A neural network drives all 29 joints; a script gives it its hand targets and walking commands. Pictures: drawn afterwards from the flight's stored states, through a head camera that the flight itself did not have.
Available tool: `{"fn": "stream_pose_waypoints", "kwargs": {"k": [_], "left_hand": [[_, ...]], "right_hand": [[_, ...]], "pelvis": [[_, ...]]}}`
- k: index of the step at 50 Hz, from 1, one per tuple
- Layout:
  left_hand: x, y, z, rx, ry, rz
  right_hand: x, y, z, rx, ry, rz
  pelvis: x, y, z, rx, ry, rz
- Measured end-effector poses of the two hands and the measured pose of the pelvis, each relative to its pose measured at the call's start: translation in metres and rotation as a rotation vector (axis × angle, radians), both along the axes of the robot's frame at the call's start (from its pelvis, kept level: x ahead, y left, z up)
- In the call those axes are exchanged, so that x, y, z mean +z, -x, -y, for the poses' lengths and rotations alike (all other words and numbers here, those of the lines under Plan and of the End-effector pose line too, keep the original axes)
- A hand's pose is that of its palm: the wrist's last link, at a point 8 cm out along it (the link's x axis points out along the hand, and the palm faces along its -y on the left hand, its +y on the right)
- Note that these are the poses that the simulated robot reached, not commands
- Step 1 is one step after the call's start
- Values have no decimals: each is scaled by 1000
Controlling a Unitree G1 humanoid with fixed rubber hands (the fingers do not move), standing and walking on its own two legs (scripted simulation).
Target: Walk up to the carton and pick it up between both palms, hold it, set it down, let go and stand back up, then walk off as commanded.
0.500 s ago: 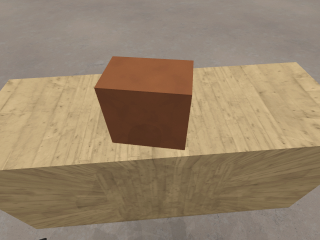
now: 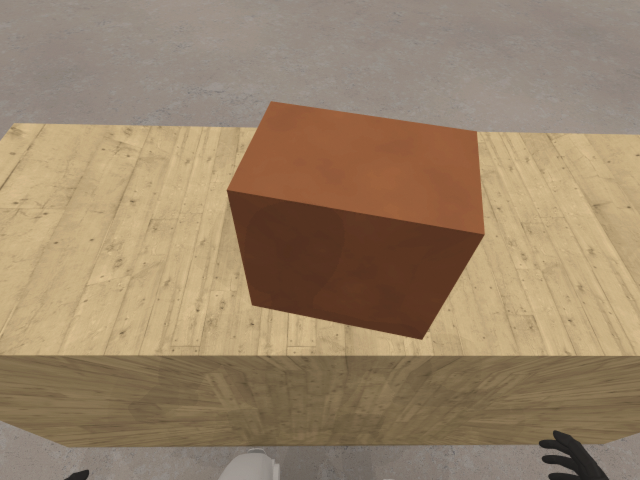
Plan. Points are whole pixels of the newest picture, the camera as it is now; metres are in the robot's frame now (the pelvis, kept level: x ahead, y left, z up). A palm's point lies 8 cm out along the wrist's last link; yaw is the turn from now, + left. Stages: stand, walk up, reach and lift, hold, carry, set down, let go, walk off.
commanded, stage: walk up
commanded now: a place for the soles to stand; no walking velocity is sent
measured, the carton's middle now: (351, 228) +0.44 +0.00 +0.06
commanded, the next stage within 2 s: none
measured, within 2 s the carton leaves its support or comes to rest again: neither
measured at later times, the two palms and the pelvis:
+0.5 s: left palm (79, 479) +0.14 +0.30 -0.07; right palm out of the picture +0.12 -0.33 -0.06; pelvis +0.01 -0.01 +0.03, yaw -1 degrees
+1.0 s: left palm out of the picture +0.10 +0.30 -0.08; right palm out of the picture +0.06 -0.36 -0.06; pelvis -0.02 -0.02 +0.03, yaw -1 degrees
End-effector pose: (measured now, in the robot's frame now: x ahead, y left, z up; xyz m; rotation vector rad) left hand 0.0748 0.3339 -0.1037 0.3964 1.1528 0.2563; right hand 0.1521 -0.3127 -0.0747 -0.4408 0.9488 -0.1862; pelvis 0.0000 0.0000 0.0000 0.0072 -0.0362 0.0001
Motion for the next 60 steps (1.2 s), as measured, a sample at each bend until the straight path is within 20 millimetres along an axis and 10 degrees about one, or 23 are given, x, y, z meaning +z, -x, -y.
{"fn": "stream_pose_waypoints", "kwargs": {"k": [22, 45, 60], "left_hand": [[34, -61, 34, -63, 54, 86], [31, -21, 43, -59, 72, -18], [21, -14, 57, -51, 109, -5]], "right_hand": [[9, 26, 18, -104, -38, -81], [17, 76, 54, -164, 30, -166], [17, 93, 30, -130, -17, -165]], "pelvis": [[28, -6, 11, -8, 11, 16], [33, 16, 23, -26, 14, 8], [37, 22, 28, -34, 21, 23]]}}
